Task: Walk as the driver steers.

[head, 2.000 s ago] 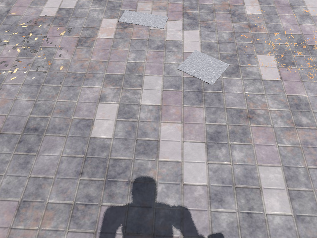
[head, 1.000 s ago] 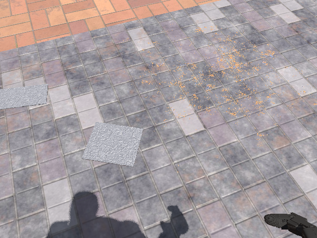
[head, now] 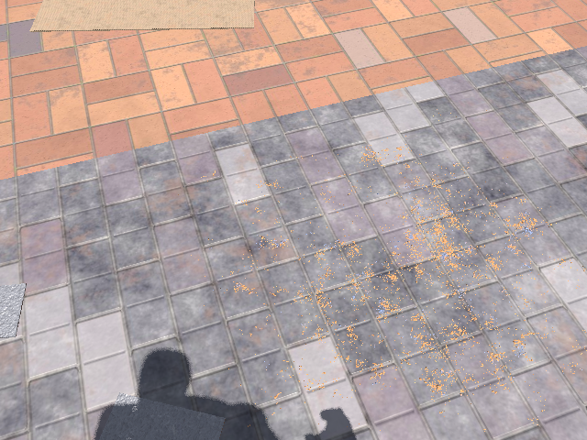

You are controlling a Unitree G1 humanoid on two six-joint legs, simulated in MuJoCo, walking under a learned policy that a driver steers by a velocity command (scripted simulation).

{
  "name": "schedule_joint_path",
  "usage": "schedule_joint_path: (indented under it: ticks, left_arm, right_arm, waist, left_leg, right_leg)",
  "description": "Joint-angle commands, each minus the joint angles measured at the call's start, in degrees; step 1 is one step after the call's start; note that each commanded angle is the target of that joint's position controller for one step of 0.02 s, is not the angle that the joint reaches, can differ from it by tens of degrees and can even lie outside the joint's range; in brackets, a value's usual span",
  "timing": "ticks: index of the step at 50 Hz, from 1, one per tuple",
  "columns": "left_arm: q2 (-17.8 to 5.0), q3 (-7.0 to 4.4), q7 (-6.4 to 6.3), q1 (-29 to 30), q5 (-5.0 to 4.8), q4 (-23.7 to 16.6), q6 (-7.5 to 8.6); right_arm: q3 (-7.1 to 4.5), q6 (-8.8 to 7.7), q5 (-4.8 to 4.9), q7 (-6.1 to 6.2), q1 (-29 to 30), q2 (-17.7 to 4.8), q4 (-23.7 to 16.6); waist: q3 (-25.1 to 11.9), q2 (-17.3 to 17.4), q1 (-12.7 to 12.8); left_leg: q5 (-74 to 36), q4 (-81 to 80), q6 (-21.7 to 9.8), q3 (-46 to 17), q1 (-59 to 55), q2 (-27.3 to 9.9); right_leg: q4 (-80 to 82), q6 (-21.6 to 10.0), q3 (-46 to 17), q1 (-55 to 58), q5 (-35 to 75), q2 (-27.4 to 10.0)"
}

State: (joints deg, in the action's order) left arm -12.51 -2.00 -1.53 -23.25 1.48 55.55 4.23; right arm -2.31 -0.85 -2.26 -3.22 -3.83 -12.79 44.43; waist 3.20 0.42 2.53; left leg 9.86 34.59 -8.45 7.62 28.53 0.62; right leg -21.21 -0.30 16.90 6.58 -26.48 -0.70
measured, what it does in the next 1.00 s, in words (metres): walks ahead, turning left: left foot, then right foot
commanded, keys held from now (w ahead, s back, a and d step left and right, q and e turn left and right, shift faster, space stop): w+q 0.86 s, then w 0.14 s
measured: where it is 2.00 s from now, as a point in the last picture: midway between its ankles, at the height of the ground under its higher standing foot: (189, 311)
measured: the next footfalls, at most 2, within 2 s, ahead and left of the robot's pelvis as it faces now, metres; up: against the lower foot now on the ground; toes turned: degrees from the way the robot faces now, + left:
left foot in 0.02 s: +0.16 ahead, +0.06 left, +0.00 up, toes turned +5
right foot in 0.54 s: +0.49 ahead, -0.05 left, +0.00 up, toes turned +21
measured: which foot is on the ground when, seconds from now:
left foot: up 0.00-0.00, down 0.02-0.56, up 0.58-1.00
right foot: down 0.00-0.00, up 0.02-0.52, down 0.54-1.00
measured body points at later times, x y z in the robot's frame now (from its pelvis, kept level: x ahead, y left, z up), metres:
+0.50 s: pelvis +0.27 +0.01 +0.01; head +0.30 +0.03 +0.46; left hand +0.43 +0.29 -0.08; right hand +0.32 -0.27 -0.11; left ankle +0.12 +0.06 -0.72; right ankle +0.45 -0.07 -0.70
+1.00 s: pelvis +0.50 +0.09 +0.02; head +0.53 +0.12 +0.46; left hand +0.34 +0.30 -0.12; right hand +0.81 +0.03 -0.07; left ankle +0.56 +0.26 -0.69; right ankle +0.46 -0.06 -0.72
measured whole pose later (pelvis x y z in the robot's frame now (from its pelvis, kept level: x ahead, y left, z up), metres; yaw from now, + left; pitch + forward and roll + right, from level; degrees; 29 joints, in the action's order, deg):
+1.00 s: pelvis +0.50 +0.09 +0.02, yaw +35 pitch +2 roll -2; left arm -14.3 -2.5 0.2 -23.9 1.2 50.3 4.4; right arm -1.8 0.2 -2.5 -4.3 -2.7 -14.7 39.1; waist 2.4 1.8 4.3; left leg 7.1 37.9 -4.1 2.2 33.3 -2.4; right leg -14.3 0.7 13.5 3.5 -19.0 -0.8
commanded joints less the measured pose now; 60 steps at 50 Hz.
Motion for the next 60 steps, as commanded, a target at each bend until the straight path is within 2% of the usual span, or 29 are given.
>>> schedule_joint_path:
  ticks: [1,2,3,4,6,8,11,17,22,24,26,27,28,29,30,31,32,34,38,44,49,51,52,53,54,55,56,58,60]
  left_arm:
    - [-11.3,-2.40,-0.21,1.1,-0.15,-4.0,-0.46]
    - [-4.0,-1.01,1.07,-1.3,-0.71,-7.9,-0.06]
    - [-8.5,-1.82,1.39,5.5,-0.35,-10.0,0.67]
    - [-7.9,-1.50,1.65,9.4,-0.81,-11.6,1.47]
    - [-7.6,-1.40,1.43,8.5,-0.32,-10.8,1.73]
    - [-6.9,-1.30,1.66,6.2,1.22,-10.6,-0.53]
    - [-5.7,-1.00,2.18,8.6,1.41,-12.1,-2.31]
    - [-5.9,-0.56,2.64,22.0,0.85,-16.9,-2.36]
    - [-6.6,-0.03,2.93,28.5,0.22,-20.1,-1.30]
    - [-7.9,-0.32,2.74,25.3,0.02,-19.9,-0.79]
    - [-10.3,-1.38,1.80,14.4,-0.08,-16.8,-0.06]
    - [-12.7,-2.24,1.01,6.7,0.65,-15.3,0.73]
    - [-17.5,-3.28,-0.02,-1.0,2.19,-15.6,0.77]
    - [-19.5,-3.87,0.21,2.1,1.60,-15.6,-0.20]
    - [-14.0,-3.00,0.53,6.5,1.00,-16.6,-0.79]
    - [-9.3,-1.87,0.78,9.2,0.52,-16.8,-0.84]
    - [-7.6,-1.34,0.89,10.5,0.61,-16.5,-0.73]
    - [-7.5,-1.24,0.85,9.3,0.32,-14.8,0.21]
    - [-8.6,-1.87,1.60,6.5,-0.52,-12.9,1.86]
    - [-8.9,-2.14,1.74,3.4,-0.39,-10.6,1.61]
    - [-11.0,-2.45,1.51,-1.4,-0.36,-7.5,0.58]
    - [-12.4,-2.54,1.33,-2.1,-0.33,-6.2,-0.21]
    - [-12.8,-2.40,1.23,-2.1,-0.47,-5.9,-0.65]
    - [-11.8,-1.89,1.14,-1.9,-0.73,-6.2,-0.82]
    - [-7.3,-0.52,1.57,-2.7,-1.58,-9.4,-0.57]
    - [-6.0,-0.52,2.12,-5.0,-1.55,-10.6,-0.80]
    - [-10.2,-1.82,1.72,2.2,-0.88,-10.7,-1.29]
    - [-7.3,-1.13,2.14,3.2,-1.92,-10.0,-0.73]
    - [-6.2,-1.27,2.17,-1.8,-0.42,-7.1,-2.53]
  right_arm:
    - [-4.06,-1.02,-0.95,1.52,-21.3,-10.3,2.9]
    - [-5.84,-0.76,-0.68,2.29,-20.2,-17.3,2.3]
    - [-5.95,-0.09,1.41,2.25,-21.7,-17.5,1.7]
    - [-5.48,0.12,1.63,2.79,-18.5,-15.7,2.2]
    - [-4.06,-0.42,1.83,3.12,-13.4,-10.3,2.0]
    - [-3.25,-1.37,2.28,3.19,-11.5,-8.5,1.5]
    - [-3.70,-2.54,2.35,2.91,-13.9,-10.7,2.0]
    - [-3.94,-2.19,2.23,2.98,-20.5,-11.3,2.6]
    - [-4.09,-1.94,1.36,3.63,-23.4,-12.2,2.3]
    - [-4.31,-2.00,1.19,4.03,-21.0,-13.1,1.3]
    - [-4.46,-2.40,1.29,3.64,-17.5,-14.1,0.3]
    - [-4.03,-2.89,1.87,3.06,-17.1,-12.6,0.0]
    - [-2.56,-3.26,3.38,2.89,-19.3,-7.1,-2.2]
    - [-2.45,-2.93,2.92,2.98,-23.4,-7.6,-3.8]
    - [-2.79,-1.85,1.28,3.42,-22.7,-10.4,-1.4]
    - [-2.72,-1.52,0.81,2.77,-18.8,-10.3,-1.2]
    - [-2.55,-1.24,0.88,2.25,-17.4,-9.0,-1.5]
    - [-2.42,0.06,-0.03,1.22,-16.7,-8.3,-1.7]
    - [-2.01,1.04,0.13,-0.01,-11.5,-7.3,-4.3]
    - [-0.63,0.61,0.32,-1.17,-0.3,-4.9,-8.1]
    - [-0.06,0.21,-0.37,-1.04,4.9,-4.9,-9.7]
    - [-0.47,-0.25,-0.84,-0.31,1.8,-5.7,-8.8]
    - [-0.94,-0.85,-1.14,0.12,-4.5,-6.3,-6.7]
    - [-1.80,-1.49,-1.74,0.76,-13.7,-8.0,-3.4]
    - [-3.20,-1.75,-2.62,1.79,-21.8,-13.6,-2.3]
    - [-4.17,-1.39,-0.66,2.41,-22.7,-18.1,-2.2]
    - [-4.02,-1.25,0.91,2.98,-20.9,-16.1,-1.8]
    - [-1.92,-2.23,0.72,3.21,-14.2,-9.4,-0.9]
    - [-0.62,-3.22,1.29,3.24,-10.2,-5.8,-0.7]
  waist:
    - [-12.2,-1.1,-11.9]
    - [-16.2,12.9,-7.4]
    - [-19.2,5.8,-10.2]
    - [-10.7,2.8,-8.6]
    - [-3.1,-2.6,-3.9]
    - [-3.7,-1.3,-1.1]
    - [-3.2,-0.2,-1.0]
    - [-1.2,2.8,-6.1]
    - [-1.1,3.7,-8.2]
    - [-1.5,4.5,-5.9]
    - [-5.6,3.6,-0.5]
    - [-10.7,-0.3,3.4]
    - [-19.9,-8.7,4.8]
    - [-21.9,-19.4,0.1]
    - [-13.1,-8.7,-1.4]
    - [-6.8,-2.4,-1.2]
    - [-3.6,-2.4,-2.1]
    - [-2.1,-6.4,-2.9]
    - [-2.3,-5.9,-3.0]
    - [0.2,-5.3,-0.8]
    - [1.7,-5.6,0.6]
    - [-0.7,-6.3,-1.3]
    - [-4.4,-5.6,-4.4]
    - [-10.2,-3.5,-8.3]
    - [-19.1,5.3,-10.6]
    - [-24.0,12.5,-8.7]
    - [-17.7,3.6,-9.9]
    - [-5.7,1.7,-4.9]
    - [-3.3,3.6,-0.8]
  left_leg:
    - [6.1,-6.7,-6.3,-6.9,-27.5,0.2]
    - [4.7,-9.7,-14.9,-37.0,-44.9,-17.6]
    - [3.3,-17.2,-17.4,-50.7,-46.4,-20.3]
    - [0.4,-18.2,-15.4,-41.3,-40.7,-19.4]
    - [-11.0,-19.8,-10.5,-30.8,-26.9,-14.0]
    - [-17.8,-21.0,-9.1,-25.2,-21.0,-10.3]
    - [-19.7,-22.2,-8.6,-22.4,-18.3,-7.6]
    - [-16.7,-21.8,-5.3,-24.2,-23.2,-5.9]
    - [-23.1,-16.9,-4.6,-27.6,-28.8,-7.4]
    - [-24.7,-14.5,-2.7,-29.1,-27.3,-7.9]
    - [-31.7,-4.9,-0.2,-28.5,-22.9,-5.3]
    - [-27.1,7.1,1.4,-25.2,-17.9,-1.3]
    - [-4.7,24.5,3.2,-19.0,-7.1,3.7]
    - [22.4,33.8,3.6,-14.7,5.2,8.2]
    - [17.9,38.5,3.4,-15.2,8.7,2.6]
    - [13.2,37.2,3.8,-14.3,8.0,0.7]
    - [10.8,34.3,4.3,-13.6,6.5,-1.0]
    - [9.0,32.4,5.2,-12.4,4.6,-2.6]
    - [3.4,30.8,6.1,-11.7,9.1,-3.7]
    - [-7.7,13.9,6.7,-7.8,9.4,-4.2]
    - [-1.7,1.4,3.6,-3.4,3.1,-1.7]
    - [3.8,-1.6,1.4,-1.7,-3.2,1.4]
    - [3.1,-5.2,0.1,-1.3,-11.2,3.4]
    - [0.9,-7.3,-1.2,-3.2,-24.9,3.0]
    - [7.4,-8.3,-5.5,-22.7,-43.4,-12.7]
    - [-0.4,-15.5,-11.4,-47.0,-50.0,-26.1]
    - [-6.1,-15.2,-9.7,-39.4,-45.1,-22.9]
    - [-20.3,-17.9,-4.6,-22.9,-29.6,-17.6]
    - [-32.7,-19.6,-1.2,-13.8,-21.5,-14.5]
  right_leg:
    - [-35.5,-3.8,-2.1,-13.0,54.1,-12.4]
    - [-57.2,-0.3,-3.7,-39.1,0.5,-1.0]
    - [-63.8,-0.1,-17.4,-47.1,-3.0,2.4]
    - [-61.5,-0.7,-19.5,-51.3,3.2,-1.7]
    - [-51.3,-0.4,-19.1,-45.3,8.2,-5.1]
    - [-46.6,1.2,-19.2,-39.1,8.1,-5.8]
    - [-40.3,2.9,-17.4,-39.8,11.0,-5.5]
    - [-24.4,4.0,-17.3,-45.4,23.3,-4.1]
    - [-15.5,2.6,-17.6,-43.8,23.2,-1.1]
    - [-11.1,1.3,-18.5,-36.5,20.5,-0.1]
    - [-6.7,-0.7,-17.3,-20.1,17.6,2.6]
    - [-4.1,-2.7,-21.1,-7.8,16.6,-2.0]
    - [-1.5,-6.3,-39.0,6.8,3.6,-18.1]
    - [6.1,-11.5,-62.8,8.7,1.2,-25.9]
    - [5.6,-11.7,-57.8,0.9,-4.1,-24.3]
    - [6.4,-10.7,-48.2,-6.2,-1.5,-20.9]
    - [8.1,-9.0,-40.1,-11.1,5.3,-17.8]
    - [9.7,-7.6,-30.5,-14.8,16.0,-14.3]
    - [12.0,-8.9,-22.4,-13.0,26.4,-14.8]
    - [12.6,-7.6,-11.6,-11.6,31.1,-12.5]
    - [10.3,-7.1,-9.3,-6.7,38.5,-14.9]
    - [2.4,-6.6,-7.8,-3.7,55.9,-15.3]
    - [-6.3,-6.0,-6.1,-4.1,61.4,-14.5]
    - [-18.0,-4.9,-4.6,-10.2,56.1,-12.7]
    - [-36.8,-2.8,-4.0,-26.7,32.0,-9.2]
    - [-52.4,-1.3,-9.5,-41.4,-6.5,0.5]
    - [-55.1,-2.1,-17.5,-45.9,-1.5,-1.7]
    - [-47.7,-2.7,-19.2,-42.3,5.4,-4.4]
    - [-43.6,-1.3,-19.2,-35.1,7.0,-4.2]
